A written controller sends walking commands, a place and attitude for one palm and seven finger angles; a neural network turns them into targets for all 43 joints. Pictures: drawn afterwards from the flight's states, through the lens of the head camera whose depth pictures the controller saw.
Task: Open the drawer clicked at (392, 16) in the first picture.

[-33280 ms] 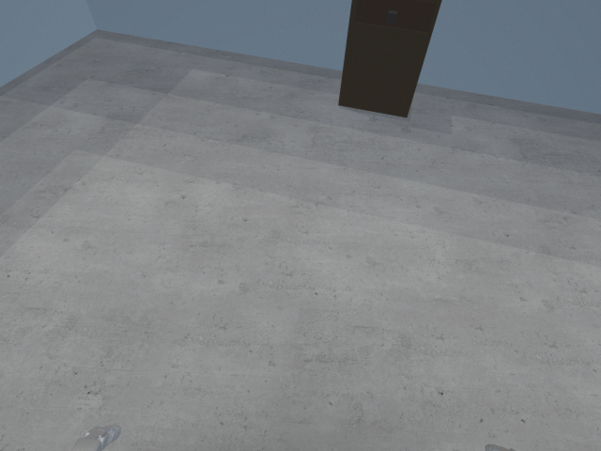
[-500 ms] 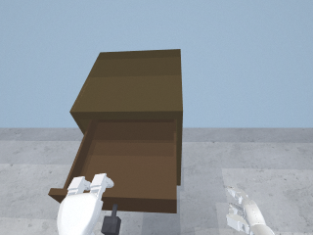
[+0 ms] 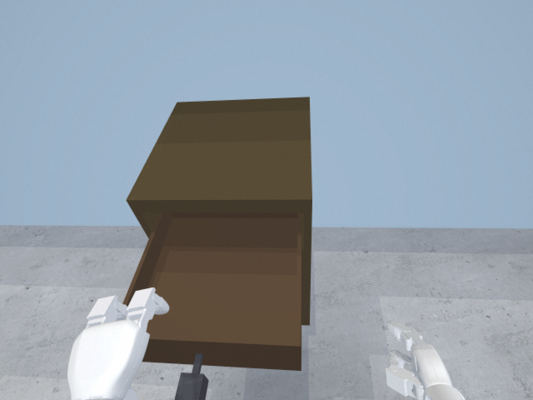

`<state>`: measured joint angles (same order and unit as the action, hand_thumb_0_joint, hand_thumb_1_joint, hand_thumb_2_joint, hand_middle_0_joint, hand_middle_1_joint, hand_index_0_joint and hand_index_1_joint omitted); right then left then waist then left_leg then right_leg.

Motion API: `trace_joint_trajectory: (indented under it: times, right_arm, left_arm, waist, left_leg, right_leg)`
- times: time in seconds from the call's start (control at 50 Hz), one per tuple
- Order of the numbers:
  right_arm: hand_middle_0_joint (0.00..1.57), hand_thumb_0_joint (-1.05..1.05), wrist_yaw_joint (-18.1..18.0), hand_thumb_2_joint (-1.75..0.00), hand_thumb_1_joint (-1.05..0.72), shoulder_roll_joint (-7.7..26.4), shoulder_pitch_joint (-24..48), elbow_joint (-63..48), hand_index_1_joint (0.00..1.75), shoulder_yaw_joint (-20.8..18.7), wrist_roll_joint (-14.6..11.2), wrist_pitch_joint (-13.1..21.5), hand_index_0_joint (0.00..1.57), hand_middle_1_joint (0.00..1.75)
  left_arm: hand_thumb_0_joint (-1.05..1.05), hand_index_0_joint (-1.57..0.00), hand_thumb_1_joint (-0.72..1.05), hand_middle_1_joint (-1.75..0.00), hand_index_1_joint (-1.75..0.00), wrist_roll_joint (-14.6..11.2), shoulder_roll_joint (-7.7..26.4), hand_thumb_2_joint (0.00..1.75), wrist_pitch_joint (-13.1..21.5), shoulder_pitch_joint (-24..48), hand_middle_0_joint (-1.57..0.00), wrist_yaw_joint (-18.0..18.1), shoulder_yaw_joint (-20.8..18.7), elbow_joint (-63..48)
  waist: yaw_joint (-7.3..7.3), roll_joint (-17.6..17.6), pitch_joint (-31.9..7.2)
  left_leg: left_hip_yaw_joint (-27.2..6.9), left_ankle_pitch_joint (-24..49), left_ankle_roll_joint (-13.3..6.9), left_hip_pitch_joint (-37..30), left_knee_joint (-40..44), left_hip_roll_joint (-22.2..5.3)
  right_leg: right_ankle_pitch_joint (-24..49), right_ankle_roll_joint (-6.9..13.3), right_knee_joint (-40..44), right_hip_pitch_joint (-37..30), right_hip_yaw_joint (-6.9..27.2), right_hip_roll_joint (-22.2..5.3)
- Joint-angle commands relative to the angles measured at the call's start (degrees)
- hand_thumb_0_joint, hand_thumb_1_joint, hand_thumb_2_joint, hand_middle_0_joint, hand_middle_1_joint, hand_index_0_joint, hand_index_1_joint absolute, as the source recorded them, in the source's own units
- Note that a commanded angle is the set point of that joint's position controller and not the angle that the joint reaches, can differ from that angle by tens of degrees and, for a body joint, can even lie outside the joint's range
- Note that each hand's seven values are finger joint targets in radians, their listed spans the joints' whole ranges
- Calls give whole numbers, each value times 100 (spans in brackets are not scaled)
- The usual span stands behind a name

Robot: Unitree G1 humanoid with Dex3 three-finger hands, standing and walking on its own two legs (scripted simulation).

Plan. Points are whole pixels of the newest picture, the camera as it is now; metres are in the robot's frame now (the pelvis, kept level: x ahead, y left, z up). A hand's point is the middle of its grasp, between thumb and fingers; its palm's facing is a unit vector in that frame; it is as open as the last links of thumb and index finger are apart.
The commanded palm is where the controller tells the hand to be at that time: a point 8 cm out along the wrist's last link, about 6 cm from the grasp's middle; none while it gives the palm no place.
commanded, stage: draw the hand back to the body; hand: left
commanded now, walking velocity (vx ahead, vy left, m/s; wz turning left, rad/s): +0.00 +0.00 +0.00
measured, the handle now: (195, 377) +0.20 +0.19 -0.17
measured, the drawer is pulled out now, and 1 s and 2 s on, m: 0.30 0.30 0.30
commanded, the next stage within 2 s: step back with the hand held close in 1.24 s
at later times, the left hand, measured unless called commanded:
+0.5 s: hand (113, 317) +0.18 +0.20 +0.13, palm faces +0.30 -0.88 -0.36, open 13.1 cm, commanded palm +0.13 +0.26 +0.16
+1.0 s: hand (30, 279) +0.18 +0.26 +0.20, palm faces +0.46 -0.78 -0.42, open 8.9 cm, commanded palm +0.13 +0.30 +0.21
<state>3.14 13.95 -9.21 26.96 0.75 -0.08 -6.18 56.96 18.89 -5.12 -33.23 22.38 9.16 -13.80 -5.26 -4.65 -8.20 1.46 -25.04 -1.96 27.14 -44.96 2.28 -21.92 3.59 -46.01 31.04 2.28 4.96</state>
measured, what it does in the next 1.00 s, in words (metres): stands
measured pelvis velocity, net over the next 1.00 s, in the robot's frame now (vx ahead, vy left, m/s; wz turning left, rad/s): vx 0.02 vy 0.01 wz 0.08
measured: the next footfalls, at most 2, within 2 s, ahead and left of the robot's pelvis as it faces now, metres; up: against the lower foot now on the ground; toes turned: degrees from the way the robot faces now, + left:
none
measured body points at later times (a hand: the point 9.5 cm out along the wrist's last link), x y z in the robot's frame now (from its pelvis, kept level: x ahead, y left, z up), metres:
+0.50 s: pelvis +0.02 +0.01 +0.02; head +0.00 -0.02 +0.47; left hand +0.16 +0.25 +0.15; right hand +0.22 -0.18 -0.05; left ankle -0.02 +0.10 -0.71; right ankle +0.01 -0.08 -0.71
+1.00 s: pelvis +0.02 +0.01 +0.04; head +0.01 -0.01 +0.48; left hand +0.15 +0.30 +0.23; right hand +0.24 -0.18 -0.04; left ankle -0.02 +0.10 -0.71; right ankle +0.01 -0.08 -0.71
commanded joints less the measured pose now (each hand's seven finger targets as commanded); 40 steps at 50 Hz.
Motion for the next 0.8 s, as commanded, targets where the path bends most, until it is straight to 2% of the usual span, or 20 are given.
trace_joint_trajectory:
  times: [0.0, 0.1, 0.12, 0.14, 0.16, 0.18, 0.22, 0.24, 0.26, 0.28, 0.3, 0.32, 0.34, 0.4, 0.44, 0.5, 0.58, 0.64, 0.72, 0.78]
  right_arm:
    - [20, 0, -82, -90, -90, 397, 906, -1077, 30, -170, 15, 365, 20, 30]
    - [20, 0, -77, -90, -90, 420, 858, -1084, 30, -210, 64, 328, 20, 30]
    - [20, 0, -65, -90, -90, 423, 751, -1088, 30, -211, 75, 328, 20, 30]
    - [20, 0, -93, -90, -90, 430, 845, -1091, 30, -244, 35, 317, 20, 30]
    - [20, 0, -100, -90, -90, 433, 808, -1089, 30, -227, 33, 312, 20, 30]
    - [20, 0, -125, -90, -90, 436, 863, -1073, 30, -237, 5, 307, 20, 30]
    - [20, 0, -124, -90, -90, 442, 817, -1085, 30, -206, -5, 317, 20, 30]
    - [20, 0, -323, -90, -90, 120, 278, -1170, 30, -208, -240, 659, 20, 30]
    - [20, 0, -484, -90, -90, 258, 300, -1141, 30, -197, -288, 961, 20, 30]
    - [20, 0, -572, -90, -90, 222, 369, -1103, 30, -145, -266, 1109, 20, 30]
    - [20, 0, -726, -90, -90, 257, 425, -984, 30, -89, -207, 1120, 20, 30]
    - [20, 0, -811, -90, -90, 258, 345, -987, 30, -13, -181, 1233, 20, 30]
    - [20, 0, -876, -90, -90, 261, 358, -918, 30, -14, -154, 1335, 20, 30]
    - [20, 0, -954, -90, -90, 236, 343, -664, 30, 54, -106, 1562, 20, 30]
    - [20, 0, -939, -90, -90, 190, 302, -559, 30, 85, -93, 1645, 20, 30]
    - [20, 0, -887, -90, -90, 186, 341, -415, 30, 57, -93, 1683, 20, 30]
    - [20, 0, -827, -90, -90, 237, 447, -346, 30, -53, -82, 1641, 20, 30]
    - [20, 0, -809, -90, -90, 272, 542, -281, 30, -82, -89, 1622, 20, 30]
    - [20, 0, -836, -90, -90, 287, 575, -207, 30, -72, -93, 1644, 20, 30]
    - [20, 0, -857, -90, -90, 295, 632, -176, 30, -72, -101, 1617, 20, 30]
  left_arm:
    - [0, -30, -50, -120, -120, 50, 1045, 30, 345, 118, -30, 55, -823, -1595]
    - [0, -30, -50, -120, -120, 55, 1154, 30, 437, 100, -30, 63, -1193, -1771]
    - [0, -30, -50, -120, -120, 62, 1206, 30, 421, 10, -30, 57, -1284, -1745]
    - [0, -30, -50, -120, -120, -54, 1113, 30, 434, -29, -30, 26, -1232, -1829]
    - [0, -30, -50, -120, -120, -105, 1218, 30, 414, -109, -30, -6, -1352, -1783]
    - [0, -30, -50, -120, -120, -200, 1169, 30, 424, -70, -30, -60, -1308, -1803]
    - [0, -30, -50, -120, -120, -243, 1209, 30, 390, -164, -30, -184, -1347, -1809]
    - [0, -30, -47, -118, -118, -4525, -1023, 32, 451, -170, -30, -739, -503, -1562]
    - [0, -29, -43, -115, -115, -4816, -157, 33, 673, -96, -29, -938, -1000, -1835]
    - [0, -29, -40, -113, -113, -4880, 61, 34, 800, -203, -29, -1000, -1215, -2062]
    - [0, -29, -36, -111, -111, -5240, 350, 36, 884, -457, -29, -1051, -1591, -2090]
    - [0, -29, -32, -109, -109, -5354, 334, 37, 1020, -136, -29, -1140, -1500, -2461]
    - [0, -29, -29, -107, -107, -5473, 532, 39, 1096, 76, -29, -1158, -1687, -2677]
    - [0, -28, -18, -100, -100, -5647, 782, 43, 1191, 284, -28, -1206, -2049, -2899]
    - [0, -27, -12, -95, -95, -5737, 621, 47, 1229, 147, -27, -1273, -2047, -2712]
    - [0, -26, -1, -88, -88, -5849, 549, 51, 1269, -33, -26, -1370, -2222, -2542]
    - [0, -25, 13, -80, -80, -5963, 501, 57, 1337, -228, -25, -1477, -2351, -2515]
    - [0, -25, 23, -73, -73, -5997, 504, 62, 1367, -234, -25, -1506, -2421, -2590]
    - [0, -24, 37, -64, -64, -5974, 825, 68, 1399, 33, -24, -1443, -2764, -2799]
    - [0, -23, 48, -57, -57, -6003, 917, 72, 1386, 204, -23, -1409, -2920, -2845]
  waist:
    - [-39, 425, -295]
    - [-59, 187, -194]
    - [-55, 290, -335]
    - [-43, 296, -200]
    - [-68, 398, -401]
    - [-15, 481, -214]
    - [-59, 447, -379]
    - [617, 872, -27]
    - [418, 1013, -281]
    - [354, 619, -116]
    - [262, 945, -8]
    - [311, 674, -37]
    - [304, 622, 115]
    - [297, -21, 637]
    - [320, -200, 819]
    - [289, -228, 715]
    - [272, 453, 304]
    - [275, 358, 238]
    - [254, 212, 141]
    - [243, 197, 284]
  left_leg:
    - [-282, 1069, -70, -403, 614, -111]
    - [-313, 1046, -18, -562, 653, -141]
    - [-293, 1129, -32, -559, 638, -157]
    - [-309, 1142, -45, -571, 678, -159]
    - [-297, 1228, -58, -565, 687, -146]
    - [-317, 1230, -68, -557, 745, -139]
    - [-331, 1394, -77, -644, 799, -143]
    - [-445, 1286, -249, -1401, 978, -377]
    - [-424, 1416, -246, -1482, 1071, -400]
    - [-424, 1458, -222, -1550, 1142, -368]
    - [-494, 1600, -191, -1437, 1268, -369]
    - [-439, 1851, -166, -1553, 1358, -318]
    - [-488, 1989, -110, -1576, 1440, -350]
    - [-509, 2199, -8, -1507, 1591, -322]
    - [-523, 2324, 51, -1533, 1728, -335]
    - [-538, 2492, 95, -1600, 1832, -344]
    - [-456, 2630, 36, -1792, 1899, -382]
    - [-427, 2693, 29, -1879, 1973, -379]
    - [-446, 2863, 46, -2002, 2049, -373]
    - [-475, 2807, 71, -2045, 2139, -386]
  right_leg:
    - [790, 26, 1231, -599, 780, -414]
    - [611, 100, 1294, -457, 787, -376]
    - [656, 68, 1234, -509, 684, -371]
    - [876, 66, 1260, -572, 680, -381]
    - [1022, 12, 1254, -736, 598, -405]
    - [1155, 0, 1304, -756, 635, -419]
    - [1240, -36, 1295, -866, 543, -442]
    - [1338, -201, 1208, -1662, -219, -441]
    - [1231, -255, 1252, -1666, -225, -449]
    - [1162, -240, 1306, -1657, -194, -464]
    - [1259, -245, 1473, -1718, -283, -516]
    - [1487, -259, 1538, -1769, -292, -592]
    - [1594, -231, 1608, -1795, -302, -637]
    - [1700, -156, 1945, -1752, -307, -703]
    - [1765, -139, 2009, -1821, -353, -683]
    - [1900, -119, 2099, -2104, -368, -662]
    - [2206, -204, 2155, -2412, -345, -664]
    - [2264, -214, 2224, -2489, -315, -662]
    - [2377, -198, 2302, -2598, -286, -674]
    - [2231, -192, 2370, -2566, -320, -663]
